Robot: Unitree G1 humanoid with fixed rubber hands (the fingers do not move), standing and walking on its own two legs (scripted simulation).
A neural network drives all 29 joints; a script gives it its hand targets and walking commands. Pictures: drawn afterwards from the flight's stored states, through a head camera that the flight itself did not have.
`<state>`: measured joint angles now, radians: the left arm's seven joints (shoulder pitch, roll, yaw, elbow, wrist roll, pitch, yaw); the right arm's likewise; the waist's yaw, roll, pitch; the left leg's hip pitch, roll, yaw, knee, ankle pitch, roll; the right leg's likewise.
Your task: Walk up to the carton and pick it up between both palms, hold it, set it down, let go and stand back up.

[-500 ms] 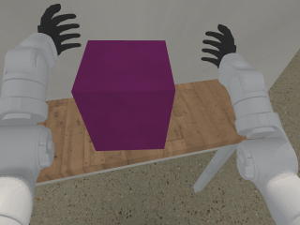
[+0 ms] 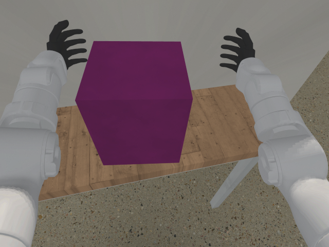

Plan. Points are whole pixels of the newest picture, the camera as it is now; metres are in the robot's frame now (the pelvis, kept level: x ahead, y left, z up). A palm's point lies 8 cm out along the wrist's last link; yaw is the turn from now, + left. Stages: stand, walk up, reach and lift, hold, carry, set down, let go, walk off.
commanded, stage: reach and lift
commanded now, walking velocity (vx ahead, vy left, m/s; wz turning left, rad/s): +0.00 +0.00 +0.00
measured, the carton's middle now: (139, 106) +0.43 +0.02 +0.10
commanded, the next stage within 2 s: none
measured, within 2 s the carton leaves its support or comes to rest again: neither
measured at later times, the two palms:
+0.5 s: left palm (74, 78) +0.48 +0.17 +0.16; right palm (231, 80) +0.44 -0.21 +0.16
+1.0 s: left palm (81, 77) +0.48 +0.16 +0.16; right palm (213, 86) +0.44 -0.17 +0.14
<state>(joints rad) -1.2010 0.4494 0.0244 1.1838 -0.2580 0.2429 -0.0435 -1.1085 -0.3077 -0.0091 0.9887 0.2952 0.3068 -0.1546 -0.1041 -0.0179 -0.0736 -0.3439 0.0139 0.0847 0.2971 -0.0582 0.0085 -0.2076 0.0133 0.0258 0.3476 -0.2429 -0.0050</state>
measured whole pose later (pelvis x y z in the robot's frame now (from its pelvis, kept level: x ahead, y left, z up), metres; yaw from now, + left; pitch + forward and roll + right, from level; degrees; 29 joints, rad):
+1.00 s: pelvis +0.00 +0.00 +0.00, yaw +0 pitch +11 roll +0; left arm -1.09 0.31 0.03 1.21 -0.10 0.03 0.01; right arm -1.01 -0.08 -0.18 1.04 0.19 0.14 -0.20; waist -0.10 -0.02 -0.14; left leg -0.45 0.01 0.08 0.30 -0.05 0.01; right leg -0.31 0.01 0.03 0.35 -0.23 0.00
